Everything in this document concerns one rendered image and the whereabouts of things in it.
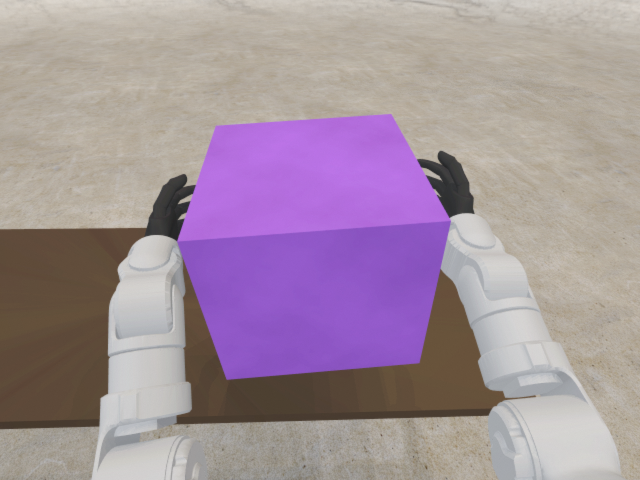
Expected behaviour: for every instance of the robot right upper arm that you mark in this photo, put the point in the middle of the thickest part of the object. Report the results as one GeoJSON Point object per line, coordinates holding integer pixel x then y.
{"type": "Point", "coordinates": [557, 437]}

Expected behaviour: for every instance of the robot left forearm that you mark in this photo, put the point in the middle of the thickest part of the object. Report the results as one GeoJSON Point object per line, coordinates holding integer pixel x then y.
{"type": "Point", "coordinates": [147, 387]}

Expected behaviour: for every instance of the left robot hand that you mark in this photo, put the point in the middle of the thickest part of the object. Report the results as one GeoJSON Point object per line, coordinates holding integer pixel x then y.
{"type": "Point", "coordinates": [166, 210]}

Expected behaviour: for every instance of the table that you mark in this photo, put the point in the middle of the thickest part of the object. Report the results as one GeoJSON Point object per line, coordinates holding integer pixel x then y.
{"type": "Point", "coordinates": [55, 289]}

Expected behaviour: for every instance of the robot left upper arm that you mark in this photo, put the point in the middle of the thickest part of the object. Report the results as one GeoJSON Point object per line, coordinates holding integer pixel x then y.
{"type": "Point", "coordinates": [172, 458]}

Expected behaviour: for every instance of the robot right forearm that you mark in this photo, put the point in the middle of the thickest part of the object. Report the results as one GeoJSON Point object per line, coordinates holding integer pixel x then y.
{"type": "Point", "coordinates": [518, 355]}

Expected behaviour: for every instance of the right robot hand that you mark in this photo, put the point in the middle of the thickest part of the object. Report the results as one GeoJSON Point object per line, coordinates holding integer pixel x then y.
{"type": "Point", "coordinates": [454, 186]}

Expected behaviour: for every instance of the carton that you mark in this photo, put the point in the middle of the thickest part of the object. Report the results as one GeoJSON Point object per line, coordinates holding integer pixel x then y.
{"type": "Point", "coordinates": [314, 245]}

